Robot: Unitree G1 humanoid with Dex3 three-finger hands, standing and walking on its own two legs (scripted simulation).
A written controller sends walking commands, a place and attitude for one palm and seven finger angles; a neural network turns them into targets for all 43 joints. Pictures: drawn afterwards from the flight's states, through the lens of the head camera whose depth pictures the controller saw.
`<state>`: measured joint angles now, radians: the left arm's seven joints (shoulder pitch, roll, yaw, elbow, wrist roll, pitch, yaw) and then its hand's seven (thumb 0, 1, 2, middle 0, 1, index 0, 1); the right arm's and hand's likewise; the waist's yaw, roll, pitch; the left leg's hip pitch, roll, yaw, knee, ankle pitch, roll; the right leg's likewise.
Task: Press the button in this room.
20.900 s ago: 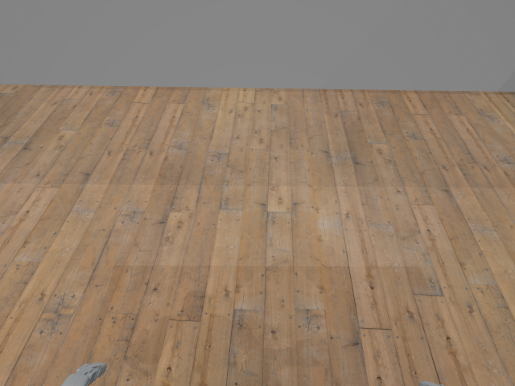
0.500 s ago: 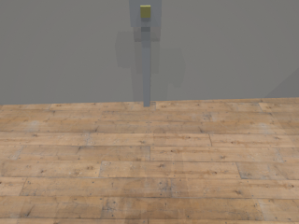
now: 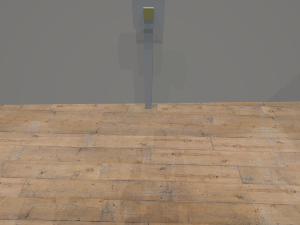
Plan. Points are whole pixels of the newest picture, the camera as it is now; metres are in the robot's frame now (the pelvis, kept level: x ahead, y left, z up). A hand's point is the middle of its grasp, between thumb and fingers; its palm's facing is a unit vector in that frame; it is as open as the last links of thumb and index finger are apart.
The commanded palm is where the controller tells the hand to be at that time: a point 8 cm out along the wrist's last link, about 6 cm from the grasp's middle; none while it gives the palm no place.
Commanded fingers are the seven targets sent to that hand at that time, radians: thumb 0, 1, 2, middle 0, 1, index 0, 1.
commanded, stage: look at it before walking up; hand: left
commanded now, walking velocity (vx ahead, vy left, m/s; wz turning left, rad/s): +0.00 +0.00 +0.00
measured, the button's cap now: (148, 13) +1.17 +0.08 +0.08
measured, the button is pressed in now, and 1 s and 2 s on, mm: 0 0 0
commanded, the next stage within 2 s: walk to a spot facing it in 0.34 s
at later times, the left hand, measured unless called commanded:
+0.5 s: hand out of the picture +0.00 +0.18 -0.18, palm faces +0.03 -0.98 -0.19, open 7.4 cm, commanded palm none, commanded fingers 0.00 0.90 0.90 -0.20 -0.30 -0.20 -0.30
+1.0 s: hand out of the picture +0.14 +0.14 -0.17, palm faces -0.15 -0.96 -0.25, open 7.4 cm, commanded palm none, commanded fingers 0.00 0.90 0.90 -0.20 -0.30 -0.20 -0.30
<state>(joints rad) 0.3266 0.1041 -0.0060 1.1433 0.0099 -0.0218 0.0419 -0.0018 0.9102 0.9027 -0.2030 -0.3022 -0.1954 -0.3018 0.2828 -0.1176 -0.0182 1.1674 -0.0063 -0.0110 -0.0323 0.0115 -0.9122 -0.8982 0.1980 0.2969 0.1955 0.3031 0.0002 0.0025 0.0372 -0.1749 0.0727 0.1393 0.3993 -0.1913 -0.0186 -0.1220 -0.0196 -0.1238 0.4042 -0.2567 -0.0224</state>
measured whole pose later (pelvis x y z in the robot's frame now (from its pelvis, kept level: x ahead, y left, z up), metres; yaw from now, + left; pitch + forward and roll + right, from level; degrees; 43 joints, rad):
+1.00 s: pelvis +0.09 -0.05 -0.01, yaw -15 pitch +0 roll +1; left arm 0.32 0.17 0.06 1.02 0.02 -0.05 0.00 0.00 0.91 0.90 -0.20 -0.30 -0.19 -0.30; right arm 0.18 -0.21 -0.07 1.05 -0.03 0.01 0.01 0.01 -0.91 -0.90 0.20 0.30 0.20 0.30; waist 0.05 0.03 0.06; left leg -0.49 0.12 0.09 1.19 -0.33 -0.04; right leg -0.24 0.01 -0.09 0.56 -0.33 -0.07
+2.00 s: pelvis +0.39 -0.12 -0.02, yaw -42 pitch -1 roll +1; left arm 0.06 0.17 0.03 0.90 0.01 -0.01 0.00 0.00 0.91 0.90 -0.20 -0.30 -0.20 -0.30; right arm 0.29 -0.18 -0.05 1.02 -0.01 0.03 -0.01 0.01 -0.90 -0.90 0.20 0.30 0.20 0.30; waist -0.05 0.04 0.13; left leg -0.38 0.14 0.13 1.15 -0.53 -0.06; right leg -0.36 -0.01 -0.11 0.66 -0.30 -0.08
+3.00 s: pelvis +0.34 -0.14 -0.01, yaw -10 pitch -1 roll +1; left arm 0.16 0.17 0.03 0.89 0.02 0.02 0.02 0.00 0.91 0.90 -0.21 -0.30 -0.20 -0.30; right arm 0.19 -0.28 -0.11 0.94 -0.02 0.08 0.03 0.01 -0.90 -0.90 0.20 0.30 0.20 0.30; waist -0.03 0.05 0.07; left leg -0.54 -0.01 -0.03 1.14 -0.38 -0.05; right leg -0.23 -0.09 -0.11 0.53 -0.28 0.01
